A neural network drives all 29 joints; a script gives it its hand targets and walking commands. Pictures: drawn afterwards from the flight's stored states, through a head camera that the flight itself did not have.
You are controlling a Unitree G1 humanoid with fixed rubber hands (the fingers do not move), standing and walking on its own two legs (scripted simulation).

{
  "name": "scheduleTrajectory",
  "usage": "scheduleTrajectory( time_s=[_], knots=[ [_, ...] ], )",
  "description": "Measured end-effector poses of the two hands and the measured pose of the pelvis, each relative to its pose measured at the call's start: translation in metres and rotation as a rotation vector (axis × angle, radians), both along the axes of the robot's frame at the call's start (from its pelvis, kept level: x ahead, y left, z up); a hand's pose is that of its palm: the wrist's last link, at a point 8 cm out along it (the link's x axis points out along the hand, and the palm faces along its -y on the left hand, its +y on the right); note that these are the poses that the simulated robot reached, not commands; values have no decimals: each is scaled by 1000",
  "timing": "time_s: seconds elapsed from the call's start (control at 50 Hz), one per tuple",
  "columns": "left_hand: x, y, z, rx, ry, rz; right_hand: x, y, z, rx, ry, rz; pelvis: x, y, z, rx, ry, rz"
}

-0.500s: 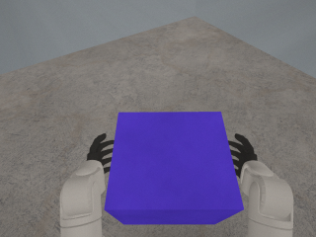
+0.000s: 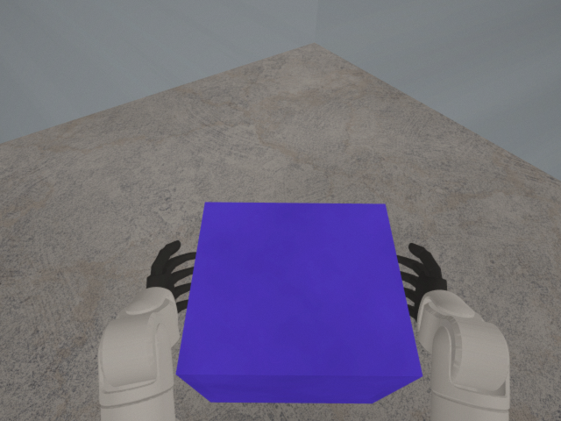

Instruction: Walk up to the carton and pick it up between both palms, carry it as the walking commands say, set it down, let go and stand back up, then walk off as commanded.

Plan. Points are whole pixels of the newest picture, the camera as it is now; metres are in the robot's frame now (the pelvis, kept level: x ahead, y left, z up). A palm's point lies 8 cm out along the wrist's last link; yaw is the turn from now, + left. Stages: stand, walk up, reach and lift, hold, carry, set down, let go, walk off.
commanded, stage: carry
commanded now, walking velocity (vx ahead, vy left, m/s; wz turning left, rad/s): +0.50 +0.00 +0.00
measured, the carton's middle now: (293, 308) +0.28 +0.00 -0.01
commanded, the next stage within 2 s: none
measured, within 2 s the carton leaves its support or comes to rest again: neither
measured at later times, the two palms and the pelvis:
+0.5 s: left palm (203, 141) +0.55 +0.15 +0.09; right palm (384, 135) +0.58 -0.19 +0.08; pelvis +0.31 -0.04 +0.01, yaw +3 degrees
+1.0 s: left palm (211, 62) +0.87 +0.17 +0.08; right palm (350, 62) +0.87 -0.16 +0.08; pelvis +0.61 +0.01 +0.00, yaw +0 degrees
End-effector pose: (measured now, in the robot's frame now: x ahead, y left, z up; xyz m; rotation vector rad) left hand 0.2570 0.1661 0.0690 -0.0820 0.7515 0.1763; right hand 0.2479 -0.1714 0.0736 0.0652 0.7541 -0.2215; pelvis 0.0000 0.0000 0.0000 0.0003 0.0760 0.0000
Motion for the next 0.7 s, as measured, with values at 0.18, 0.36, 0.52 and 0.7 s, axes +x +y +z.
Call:
scheduleTrajectory(
  time_s=[0.18,0.36,0.52,0.7],
  knots=[
    [114,-15,13,19,-81,9,119,-15,11,13,-81,10,117,-16,-2,-5,-13,12],
    [218,-26,-1,64,3,81,252,-25,-14,44,-2,93,233,-42,-9,-1,-10,66],
    [307,-14,22,55,-41,111,347,-13,7,48,-46,110,324,-36,8,33,1,57],
    [443,14,8,28,-105,55,464,14,4,14,-108,59,453,2,-19,19,-23,28]
  ],
)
